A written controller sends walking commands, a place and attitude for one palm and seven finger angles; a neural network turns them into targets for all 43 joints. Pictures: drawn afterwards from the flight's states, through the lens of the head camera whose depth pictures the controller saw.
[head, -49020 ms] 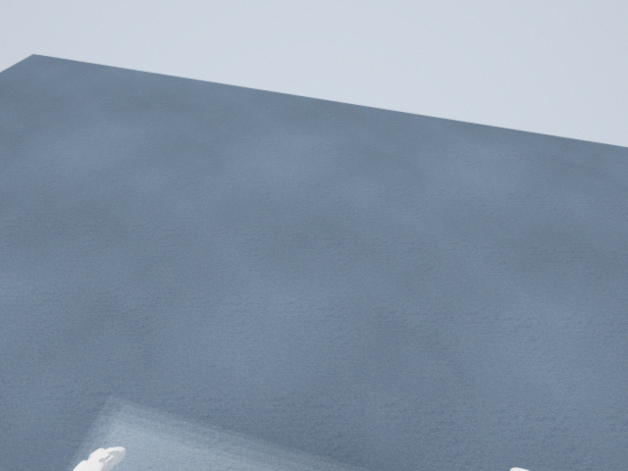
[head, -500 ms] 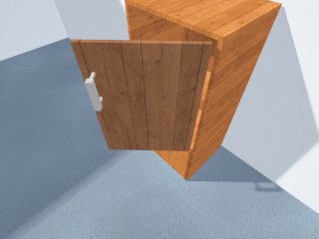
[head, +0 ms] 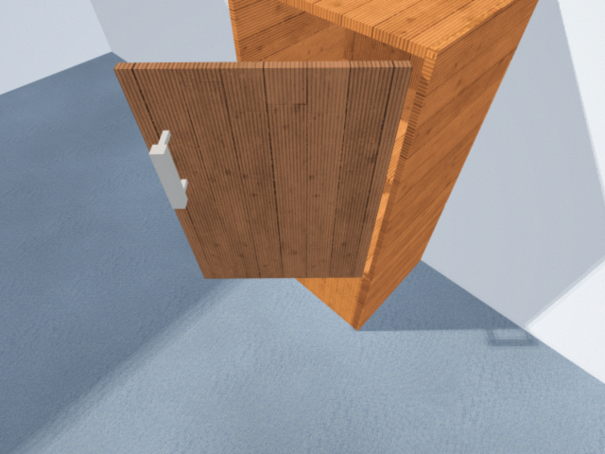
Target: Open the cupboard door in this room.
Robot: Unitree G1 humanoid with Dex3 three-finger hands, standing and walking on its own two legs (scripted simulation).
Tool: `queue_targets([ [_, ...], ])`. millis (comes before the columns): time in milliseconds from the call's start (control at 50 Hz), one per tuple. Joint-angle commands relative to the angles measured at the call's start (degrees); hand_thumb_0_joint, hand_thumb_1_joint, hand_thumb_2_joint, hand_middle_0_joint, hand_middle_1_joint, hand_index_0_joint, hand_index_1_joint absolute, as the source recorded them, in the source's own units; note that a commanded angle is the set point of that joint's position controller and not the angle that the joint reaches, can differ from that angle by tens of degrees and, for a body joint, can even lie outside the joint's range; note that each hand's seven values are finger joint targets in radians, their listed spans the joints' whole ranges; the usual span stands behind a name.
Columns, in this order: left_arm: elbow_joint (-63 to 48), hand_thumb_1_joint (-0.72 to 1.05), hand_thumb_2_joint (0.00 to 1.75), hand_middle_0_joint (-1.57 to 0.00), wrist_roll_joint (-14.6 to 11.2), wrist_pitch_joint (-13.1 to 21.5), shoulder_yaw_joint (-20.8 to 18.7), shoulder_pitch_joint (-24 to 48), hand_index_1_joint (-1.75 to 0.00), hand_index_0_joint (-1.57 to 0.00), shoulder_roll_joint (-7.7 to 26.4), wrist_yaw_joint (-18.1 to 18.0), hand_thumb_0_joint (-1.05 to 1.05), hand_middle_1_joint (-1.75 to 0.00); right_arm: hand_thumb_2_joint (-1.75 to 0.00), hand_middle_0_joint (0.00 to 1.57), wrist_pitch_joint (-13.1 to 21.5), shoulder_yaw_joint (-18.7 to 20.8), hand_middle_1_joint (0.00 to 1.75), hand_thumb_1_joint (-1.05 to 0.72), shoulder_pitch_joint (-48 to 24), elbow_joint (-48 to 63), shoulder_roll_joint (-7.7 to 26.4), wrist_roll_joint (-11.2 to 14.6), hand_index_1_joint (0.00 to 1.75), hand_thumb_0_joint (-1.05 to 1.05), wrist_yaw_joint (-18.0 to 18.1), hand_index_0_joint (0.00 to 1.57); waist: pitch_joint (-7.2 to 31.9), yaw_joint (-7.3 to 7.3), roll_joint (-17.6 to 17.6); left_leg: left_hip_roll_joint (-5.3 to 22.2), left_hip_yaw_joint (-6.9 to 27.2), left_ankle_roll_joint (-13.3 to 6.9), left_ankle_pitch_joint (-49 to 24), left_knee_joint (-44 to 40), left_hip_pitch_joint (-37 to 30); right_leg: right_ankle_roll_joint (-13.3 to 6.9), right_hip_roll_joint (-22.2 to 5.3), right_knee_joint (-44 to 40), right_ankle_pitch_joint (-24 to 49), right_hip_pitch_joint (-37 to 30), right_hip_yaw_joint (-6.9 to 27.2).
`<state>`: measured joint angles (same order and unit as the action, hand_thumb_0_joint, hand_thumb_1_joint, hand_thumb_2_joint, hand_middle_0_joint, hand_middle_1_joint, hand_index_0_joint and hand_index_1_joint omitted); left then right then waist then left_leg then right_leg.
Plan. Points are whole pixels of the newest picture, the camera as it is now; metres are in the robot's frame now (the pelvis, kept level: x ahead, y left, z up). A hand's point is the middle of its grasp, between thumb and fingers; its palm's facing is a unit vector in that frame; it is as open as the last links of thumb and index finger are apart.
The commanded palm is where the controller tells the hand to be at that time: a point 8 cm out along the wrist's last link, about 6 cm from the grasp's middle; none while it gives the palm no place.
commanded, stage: come to a stop and stand still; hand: left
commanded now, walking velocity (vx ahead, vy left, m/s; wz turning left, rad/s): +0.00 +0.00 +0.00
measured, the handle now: (172, 170) +0.54 +0.26 +0.03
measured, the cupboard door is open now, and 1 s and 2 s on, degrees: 44 44 44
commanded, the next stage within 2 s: look again from close up in 0.70 s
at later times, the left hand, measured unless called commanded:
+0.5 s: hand out of the picture -0.06 +0.12 -0.17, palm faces +0.09 -0.98 -0.17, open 7.3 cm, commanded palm none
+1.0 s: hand out of the picture -0.04 +0.16 -0.17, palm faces +0.03 -0.98 -0.20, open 7.3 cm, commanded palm none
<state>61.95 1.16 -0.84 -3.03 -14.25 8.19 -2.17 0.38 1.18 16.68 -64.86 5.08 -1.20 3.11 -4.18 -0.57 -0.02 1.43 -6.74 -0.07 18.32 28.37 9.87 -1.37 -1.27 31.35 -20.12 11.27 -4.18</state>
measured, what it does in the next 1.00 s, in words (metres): stands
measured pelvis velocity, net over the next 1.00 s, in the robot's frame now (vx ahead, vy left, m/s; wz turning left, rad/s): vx -0.04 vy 0.00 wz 0.00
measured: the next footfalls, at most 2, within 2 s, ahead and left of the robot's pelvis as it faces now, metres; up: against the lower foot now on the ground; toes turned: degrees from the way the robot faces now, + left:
none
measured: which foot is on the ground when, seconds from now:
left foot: down 0.00-1.00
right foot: down 0.00-1.00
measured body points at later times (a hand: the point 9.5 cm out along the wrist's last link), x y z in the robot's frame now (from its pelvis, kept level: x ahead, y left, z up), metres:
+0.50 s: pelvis -0.04 -0.04 +0.01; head -0.03 -0.04 +0.46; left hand -0.06 +0.17 -0.15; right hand -0.04 -0.25 -0.16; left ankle -0.04 +0.12 -0.73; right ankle -0.04 -0.10 -0.73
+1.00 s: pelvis -0.04 +0.00 +0.00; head -0.03 -0.01 +0.45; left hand -0.04 +0.22 -0.15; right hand -0.05 -0.20 -0.17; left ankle -0.05 +0.11 -0.73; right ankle -0.04 -0.10 -0.73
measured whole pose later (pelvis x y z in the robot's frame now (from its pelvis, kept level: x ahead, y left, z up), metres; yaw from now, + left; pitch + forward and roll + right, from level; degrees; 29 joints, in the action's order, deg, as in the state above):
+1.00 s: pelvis -0.04 +0.00 +0.00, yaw +0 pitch +0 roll -1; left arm 64.0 0.8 1.4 -0.2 -18.3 6.2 -2.7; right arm 0.9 0.1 19.0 -61.8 7.7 -1.2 1.1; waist -0.1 -1.4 -2.6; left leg 1.8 -3.2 -0.4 17.9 31.0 12.7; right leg -2.0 0.7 28.6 -15.5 12.7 -5.1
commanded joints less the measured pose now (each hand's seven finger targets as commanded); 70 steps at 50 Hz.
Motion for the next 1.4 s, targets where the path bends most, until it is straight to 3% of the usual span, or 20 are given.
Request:
queue_targets([
  [0,-1.14,0.90,0.90,-0.20,0.06,1.14,-0.36,-7.59,-0.30,-0.20,4.46,-0.44,0.00,-0.30,-0.90,0.20,0.49,1.68,0.30,-0.90,4.41,1.16,5.33,0.25,0.30,0.00,0.42,0.20,5.76,0.91,4.28,5.89,3.07,-1.12,-23.78,-0.27,-0.79,-2.14,-7.97,-2.96,36.75,-3.44,5.38],
  [100,-1.44,0.90,0.90,-0.20,-0.21,1.90,0.25,-4.99,-0.30,-0.20,5.05,-0.50,0.00,-0.30,-0.90,0.20,0.25,0.93,0.30,-0.90,3.38,0.32,4.01,0.25,0.30,0.00,-0.23,0.20,4.75,0.37,3.45,5.18,3.17,-0.01,-16.05,-2.75,-1.05,-1.79,-7.78,-6.30,31.67,-2.79,6.19],
  [200,-0.52,0.90,0.90,-0.20,-0.42,2.11,0.86,-4.37,-0.30,-0.20,5.08,-0.28,0.00,-0.30,-0.90,0.20,0.12,0.32,0.30,-0.90,1.93,-0.35,4.26,0.25,0.30,0.00,-0.51,0.20,-0.54,0.65,0.15,5.21,3.90,0.19,-12.00,-5.72,-1.20,-0.72,-6.71,-11.60,21.00,0.39,6.58],
  [260,0.05,0.90,0.90,-0.20,-0.37,2.26,1.23,-4.50,-0.30,-0.20,5.32,-0.18,0.00,-0.30,-0.90,0.20,-0.04,0.08,0.30,-0.90,1.85,-0.57,4.42,0.24,0.30,0.00,-0.63,0.20,-2.88,0.63,1.17,5.07,4.01,0.35,-9.39,-6.93,-1.38,-0.30,-6.19,-14.73,15.20,1.76,7.05],
  [340,0.26,0.90,0.90,-0.20,-0.49,2.32,1.36,-4.75,-0.30,-0.20,5.57,0.00,0.00,-0.30,-0.90,0.20,-0.11,-0.17,0.30,-0.90,2.46,-0.46,5.28,0.06,0.30,0.00,-0.92,0.20,-3.58,0.49,0.37,4.62,4.34,0.35,-7.43,-7.95,-1.49,-0.50,-5.89,-17.89,5.88,3.12,7.86],
  [460,0.52,0.90,0.90,-0.20,-0.46,2.47,1.35,-6.13,-0.30,-0.20,5.18,-0.06,0.00,-0.30,-0.90,0.20,-0.04,-0.32,0.30,-0.90,3.42,-0.31,5.31,0.11,0.30,0.00,-0.99,0.20,-2.94,0.63,1.32,4.36,4.22,0.26,-6.82,-7.99,-1.64,-0.01,-5.70,-20.00,1.47,3.17,7.81],
  [600,1.16,0.90,0.90,-0.20,-0.57,2.78,1.48,-7.99,-0.30,-0.20,4.05,-0.05,0.00,-0.30,-0.90,0.20,0.43,-0.52,0.30,-0.90,4.96,-0.42,4.93,0.13,0.30,0.00,-0.90,0.20,-1.52,0.71,0.19,4.46,4.39,0.28,-7.97,-8.12,-0.89,-0.43,-5.57,-18.93,3.64,2.23,7.40],
  [760,1.83,0.90,0.90,-0.20,-0.51,2.72,1.66,-8.94,-0.30,-0.20,3.31,-0.07,0.00,-0.30,-0.90,0.20,0.68,-0.77,0.30,-0.90,6.49,-0.86,3.95,0.17,0.30,0.00,-0.78,0.20,-3.08,0.95,0.69,4.74,4.69,0.28,-8.05,-9.12,0.56,-0.82,-5.18,-17.78,4.66,2.15,6.27],
  [780,3.36,0.90,0.90,-0.20,0.26,4.11,2.11,-12.52,-0.30,-0.20,4.64,-2.29,0.00,-0.30,-0.90,0.20,1.35,-0.19,0.30,-0.90,-1.79,2.70,7.51,0.70,0.30,0.00,-1.59,0.20,-2.68,3.16,-1.87,4.05,1.74,2.08,-3.35,4.98,6.64,4.16,-9.99,-15.23,37.36,1.20,12.79],
  [800,0.75,0.90,0.90,-0.20,0.06,4.41,1.51,-10.85,-0.30,-0.20,8.05,-1.84,0.00,-0.30,-0.90,0.20,0.01,-0.24,0.30,-0.90,2.69,5.14,4.13,0.80,0.30,0.00,-1.61,0.20,2.84,-0.52,-2.14,2.54,5.27,0.64,3.24,8.51,7.02,1.29,-13.54,-15.34,29.66,-1.22,15.17],
  [820,-0.35,0.90,0.90,-0.20,0.08,4.36,1.65,-8.10,-0.30,-0.20,7.02,-1.29,0.00,-0.30,-0.90,0.20,-0.08,0.11,0.30,-0.90,4.02,4.61,4.22,0.60,0.30,0.00,-1.80,0.20,3.49,-1.34,-5.14,3.16,5.36,0.23,3.29,8.15,5.37,-3.36,-12.84,-15.85,17.83,1.69,12.98],
  [840,-0.80,0.90,0.90,-0.20,0.22,4.30,1.61,-6.62,-0.30,-0.20,6.90,-1.15,0.00,-0.30,-0.90,0.20,0.11,-0.11,0.30,-0.90,5.79,4.09,3.62,0.60,0.30,0.00,-2.09,0.20,5.55,-2.26,-3.14,2.86,4.37,0.58,0.27,5.34,3.02,-5.33,-10.89,-15.86,9.20,3.13,11.05],
  [860,-1.37,0.90,0.90,-0.20,0.09,4.43,1.56,-5.46,-0.30,-0.20,6.41,-1.06,0.00,-0.30,-0.90,0.20,0.35,-0.44,0.30,-0.90,7.42,3.99,3.28,0.30,0.30,0.00,-2.34,0.20,5.25,-2.38,-2.02,2.30,4.59,0.26,-3.60,2.58,0.67,-4.88,-8.80,-14.00,7.17,4.17,8.32],
  [880,-1.16,0.90,0.90,-0.20,-0.01,4.40,1.75,-5.63,-0.30,-0.20,5.08,-1.02,0.00,-0.30,-0.90,0.20,0.87,-0.55,0.30,-0.90,8.50,4.11,3.95,0.22,0.30,0.00,-2.37,0.20,4.84,-2.29,1.46,2.81,6.26,-0.33,-5.78,0.11,0.91,-3.81,-6.71,-11.39,6.65,4.24,7.33],
  [920,-1.30,0.90,0.90,-0.20,-0.36,3.94,2.12,-5.79,-0.30,-0.20,2.57,-0.90,0.00,-0.30,-0.90,0.20,1.39,-0.60,0.30,-0.90,8.55,4.59,5.85,0.05,0.30,0.00,-1.94,0.20,0.74,-1.30,3.20,4.98,8.21,-1.54,-6.33,-3.24,4.97,-2.59,-4.39,-10.14,4.31,4.66,6.78],
  [960,-1.03,0.90,0.90,-0.20,-0.35,3.36,2.20,-5.96,-0.30,-0.20,2.94,-0.54,0.00,-0.30,-0.90,0.20,2.01,-1.03,0.30,-0.90,6.78,4.42,5.65,-0.02,0.30,0.00,-1.66,0.20,-0.61,0.12,-5.93,5.38,9.61,-1.97,-9.43,-6.71,6.68,-2.26,-3.77,-6.94,7.99,2.33,5.71],
  [980,-0.94,0.90,0.90,-0.20,-0.44,3.23,2.24,-6.53,-0.30,-0.20,3.21,-0.38,0.00,-0.30,-0.90,0.20,2.13,-1.27,0.30,-0.90,6.19,4.58,6.20,0.02,0.30,0.00,-1.50,0.20,-0.52,0.63,-5.73,5.59,10.00,-2.21,-10.78,-7.18,7.11,-2.01,-3.38,-6.03,9.46,0.87,5.44],
  [1040,-0.52,0.90,0.90,-0.20,-0.49,2.76,2.44,-6.49,-0.30,-0.20,3.41,-0.23,0.00,-0.30,-0.90,0.20,2.15,-1.33,0.30,-0.90,5.83,4.77,7.27,0.27,0.30,0.00,-1.24,0.20,-1.66,0.96,-0.23,5.48,10.00,-2.54,-9.81,-8.39,7.22,-1.43,-3.40,-5.95,9.80,0.38,5.25],
  [1180,-1.49,0.90,0.90,-0.20,-0.43,2.13,2.34,-5.16,-0.30,-0.20,4.51,-0.15,0.00,-0.30,-0.90,0.20,2.16,-1.43,0.30,-0.90,5.51,3.91,8.29,0.16,0.30,0.00,-1.34,0.20,-1.81,1.16,0.25,5.22,10.37,-2.94,-8.55,-10.47,6.40,-0.77,-3.81,-5.80,9.07,-0.11,4.82],
  [1380,-0.95,0.90,0.90,-0.20,-0.40,1.95,2.30,-5.20,-0.30,-0.20,5.00,-0.13,0.00,-0.30,-0.90,0.20,2.18,-1.24,0.30,-0.90,4.36,2.69,8.68,0.32,0.30,0.00,-1.16,0.20,0.61,0.83,-1.08,4.95,9.26,-2.96,-14.66,-9.23,2.29,-0.41,-4.34,-5.88,12.33,-0.67,4.89],
])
